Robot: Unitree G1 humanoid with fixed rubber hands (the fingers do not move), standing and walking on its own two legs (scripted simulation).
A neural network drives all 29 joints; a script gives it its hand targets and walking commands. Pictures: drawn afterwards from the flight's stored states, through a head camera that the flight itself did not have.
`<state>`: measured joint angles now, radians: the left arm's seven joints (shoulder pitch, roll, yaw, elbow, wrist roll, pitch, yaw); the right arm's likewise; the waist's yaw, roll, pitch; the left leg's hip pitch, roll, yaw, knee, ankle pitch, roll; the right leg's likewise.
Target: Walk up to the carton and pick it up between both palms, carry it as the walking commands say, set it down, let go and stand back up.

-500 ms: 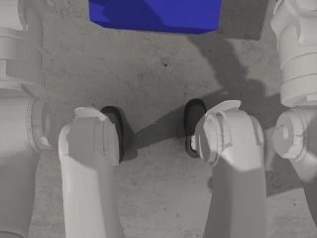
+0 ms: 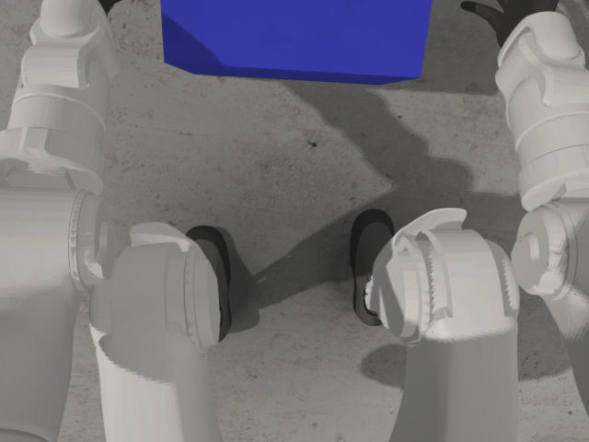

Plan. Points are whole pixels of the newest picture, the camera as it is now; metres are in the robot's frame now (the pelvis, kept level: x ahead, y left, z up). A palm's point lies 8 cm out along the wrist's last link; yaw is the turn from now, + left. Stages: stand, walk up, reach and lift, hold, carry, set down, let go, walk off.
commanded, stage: reach and lift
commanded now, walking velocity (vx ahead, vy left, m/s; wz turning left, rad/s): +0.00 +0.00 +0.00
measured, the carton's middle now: (294, 2) +0.54 -0.01 -0.28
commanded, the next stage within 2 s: none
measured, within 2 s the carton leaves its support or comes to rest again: leaves its support in 1.26 s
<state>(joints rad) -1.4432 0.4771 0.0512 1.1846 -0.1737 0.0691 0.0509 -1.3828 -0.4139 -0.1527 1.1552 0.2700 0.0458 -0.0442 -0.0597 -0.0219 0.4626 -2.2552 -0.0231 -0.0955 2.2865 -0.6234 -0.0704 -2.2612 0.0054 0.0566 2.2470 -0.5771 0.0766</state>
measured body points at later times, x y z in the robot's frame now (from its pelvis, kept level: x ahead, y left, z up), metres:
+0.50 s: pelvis +0.00 +0.00 -0.01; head +0.37 +0.01 +0.23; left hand +0.54 +0.19 -0.21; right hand +0.53 -0.21 -0.20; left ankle +0.10 +0.14 -0.32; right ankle +0.12 -0.14 -0.32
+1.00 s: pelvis +0.00 +0.00 +0.00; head +0.39 +0.00 +0.21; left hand +0.55 +0.17 -0.22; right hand +0.55 -0.19 -0.22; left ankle +0.10 +0.14 -0.32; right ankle +0.12 -0.14 -0.32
